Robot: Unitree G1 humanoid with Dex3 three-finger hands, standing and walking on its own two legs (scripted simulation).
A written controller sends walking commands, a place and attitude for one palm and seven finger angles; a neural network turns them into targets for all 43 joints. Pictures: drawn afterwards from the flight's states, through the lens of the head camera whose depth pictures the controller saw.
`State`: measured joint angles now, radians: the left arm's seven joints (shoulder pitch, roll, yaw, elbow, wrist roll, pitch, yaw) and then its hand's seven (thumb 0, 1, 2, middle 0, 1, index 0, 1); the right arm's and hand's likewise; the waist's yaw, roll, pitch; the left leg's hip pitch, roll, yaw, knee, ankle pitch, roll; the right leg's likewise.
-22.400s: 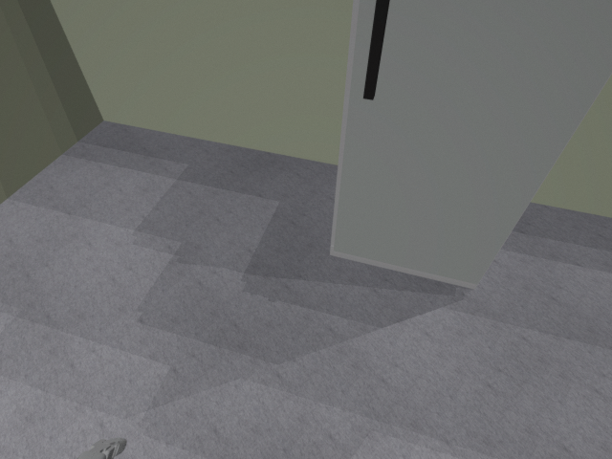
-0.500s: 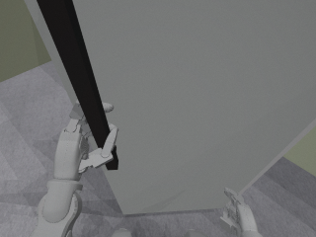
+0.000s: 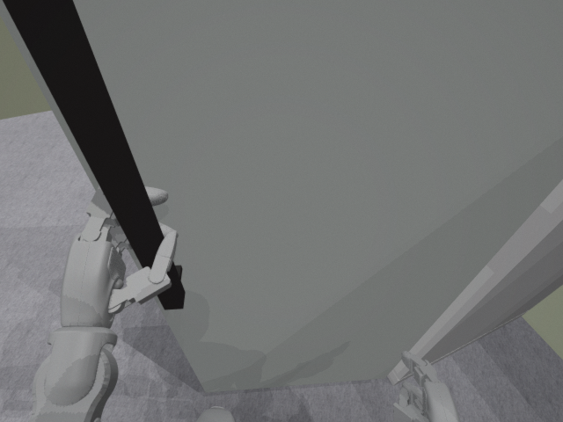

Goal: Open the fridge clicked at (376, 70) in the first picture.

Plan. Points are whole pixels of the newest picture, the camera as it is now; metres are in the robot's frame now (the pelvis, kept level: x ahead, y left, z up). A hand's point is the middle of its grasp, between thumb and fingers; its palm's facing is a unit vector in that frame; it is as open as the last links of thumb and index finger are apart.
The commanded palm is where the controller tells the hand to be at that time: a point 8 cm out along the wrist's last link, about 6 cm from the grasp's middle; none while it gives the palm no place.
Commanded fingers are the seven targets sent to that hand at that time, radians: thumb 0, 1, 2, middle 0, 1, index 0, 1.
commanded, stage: walk backward, drawing the door open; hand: left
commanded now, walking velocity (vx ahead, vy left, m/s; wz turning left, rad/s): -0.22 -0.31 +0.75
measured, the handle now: (130, 175) +0.29 +0.17 +0.25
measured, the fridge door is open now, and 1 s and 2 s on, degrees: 70 78 76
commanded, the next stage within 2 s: stop walking and hold the door back in 0.02 s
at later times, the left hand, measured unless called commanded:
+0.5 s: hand (174, 350) +0.15 +0.11 +0.17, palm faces +0.45 -0.87 -0.20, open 6.6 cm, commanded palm +0.15 +0.18 +0.16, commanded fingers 0.00 0.90 0.90 -0.45 -1.40 -0.45 -1.40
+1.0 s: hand (170, 311) +0.19 +0.12 +0.18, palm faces +0.45 -0.87 -0.21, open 6.0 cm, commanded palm +0.16 +0.20 +0.16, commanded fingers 0.00 0.90 0.90 -0.45 -1.40 -0.45 -1.40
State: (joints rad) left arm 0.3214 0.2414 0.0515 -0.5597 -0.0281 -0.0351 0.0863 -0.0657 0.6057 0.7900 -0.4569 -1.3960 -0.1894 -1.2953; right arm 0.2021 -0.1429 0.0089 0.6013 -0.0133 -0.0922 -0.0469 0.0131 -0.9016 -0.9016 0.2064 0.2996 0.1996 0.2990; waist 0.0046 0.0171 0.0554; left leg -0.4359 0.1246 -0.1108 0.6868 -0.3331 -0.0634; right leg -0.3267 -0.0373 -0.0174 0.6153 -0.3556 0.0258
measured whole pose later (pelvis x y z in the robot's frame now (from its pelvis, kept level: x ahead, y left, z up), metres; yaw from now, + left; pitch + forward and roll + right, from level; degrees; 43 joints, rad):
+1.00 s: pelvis -0.21 -0.17 +0.00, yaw +14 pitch -5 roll +1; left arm -0.85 0.38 0.26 1.04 -0.01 -0.09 0.05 -0.03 0.62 0.81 -0.44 -1.39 -0.37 -1.40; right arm 0.30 -0.28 -0.02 0.82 0.04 -0.03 -0.11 0.01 -0.90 -0.90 0.21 0.30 0.20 0.30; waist -0.07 0.05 0.08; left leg -0.44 0.02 0.00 1.05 -0.47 0.00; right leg -0.35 -0.03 -0.05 0.66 -0.21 -0.04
